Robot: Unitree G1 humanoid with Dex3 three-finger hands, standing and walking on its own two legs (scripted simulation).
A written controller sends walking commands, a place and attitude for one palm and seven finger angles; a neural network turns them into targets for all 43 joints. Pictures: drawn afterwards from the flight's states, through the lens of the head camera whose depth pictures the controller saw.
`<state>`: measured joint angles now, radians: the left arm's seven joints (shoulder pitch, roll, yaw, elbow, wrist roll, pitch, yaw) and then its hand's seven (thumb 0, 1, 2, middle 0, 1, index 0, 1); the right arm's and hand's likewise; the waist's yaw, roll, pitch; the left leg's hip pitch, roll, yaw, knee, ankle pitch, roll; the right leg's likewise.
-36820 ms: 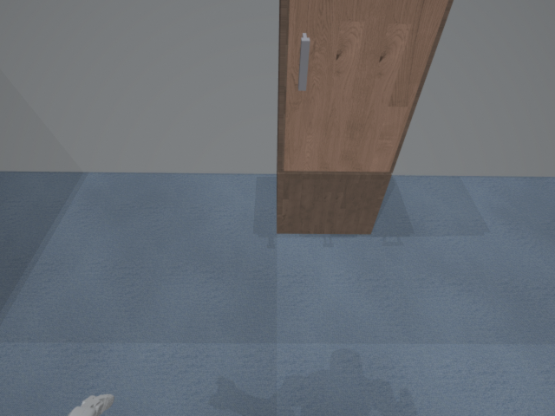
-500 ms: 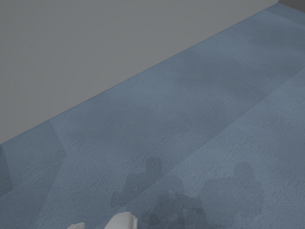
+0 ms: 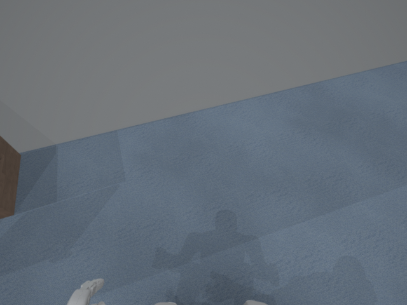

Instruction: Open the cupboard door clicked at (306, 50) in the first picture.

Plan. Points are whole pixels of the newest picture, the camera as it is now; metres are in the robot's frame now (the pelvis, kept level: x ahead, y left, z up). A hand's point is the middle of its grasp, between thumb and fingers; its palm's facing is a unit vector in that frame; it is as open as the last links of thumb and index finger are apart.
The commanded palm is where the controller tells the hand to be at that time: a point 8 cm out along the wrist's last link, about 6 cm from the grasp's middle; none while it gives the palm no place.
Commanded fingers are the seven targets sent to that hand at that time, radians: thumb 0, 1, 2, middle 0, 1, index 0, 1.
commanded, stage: turn to face it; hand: left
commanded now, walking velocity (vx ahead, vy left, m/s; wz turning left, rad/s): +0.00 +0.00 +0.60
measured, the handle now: out of the picture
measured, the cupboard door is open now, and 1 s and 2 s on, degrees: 45 45 45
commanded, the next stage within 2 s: take the last steps up to it in 1.78 s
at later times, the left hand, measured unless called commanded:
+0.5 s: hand out of the picture -0.02 +0.22 -0.19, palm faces +0.36 -0.90 -0.24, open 7.4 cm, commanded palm none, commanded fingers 0.00 0.90 0.90 -0.20 -0.30 -0.20 -0.30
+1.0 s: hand out of the picture +0.03 +0.18 -0.15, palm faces +0.57 -0.78 -0.26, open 7.4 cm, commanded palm none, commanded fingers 0.00 0.90 0.90 -0.20 -0.30 -0.20 -0.30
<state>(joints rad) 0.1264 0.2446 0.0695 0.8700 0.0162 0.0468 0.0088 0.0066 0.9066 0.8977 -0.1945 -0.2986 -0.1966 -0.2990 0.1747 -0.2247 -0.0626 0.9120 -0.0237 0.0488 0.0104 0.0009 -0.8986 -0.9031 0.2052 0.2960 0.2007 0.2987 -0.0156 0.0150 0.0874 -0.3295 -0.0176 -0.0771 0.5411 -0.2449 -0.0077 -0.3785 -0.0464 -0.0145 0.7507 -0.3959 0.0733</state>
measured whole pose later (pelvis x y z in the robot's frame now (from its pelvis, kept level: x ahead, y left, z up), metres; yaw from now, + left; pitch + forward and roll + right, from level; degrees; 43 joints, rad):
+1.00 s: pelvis +0.06 -0.03 +0.00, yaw +37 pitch +1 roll +2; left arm 0.17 0.17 0.03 0.87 0.02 0.01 0.03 0.00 0.90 0.90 -0.20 -0.30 -0.20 -0.30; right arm 0.18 -0.25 -0.09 0.95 -0.01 0.08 0.03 0.00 -0.90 -0.90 0.20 0.30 0.20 0.30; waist -0.04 0.02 0.10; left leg -0.51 -0.01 0.00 1.13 -0.45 -0.07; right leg -0.21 -0.09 -0.13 0.52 -0.32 0.00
